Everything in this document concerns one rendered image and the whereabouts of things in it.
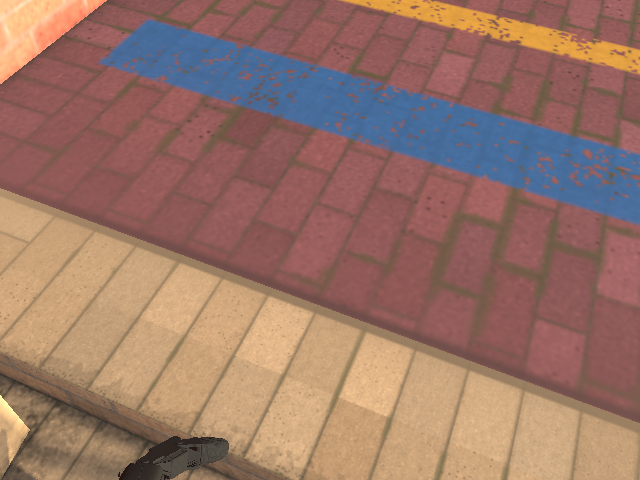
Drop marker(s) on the left robot hand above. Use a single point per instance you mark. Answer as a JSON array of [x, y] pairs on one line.
[[172, 457]]

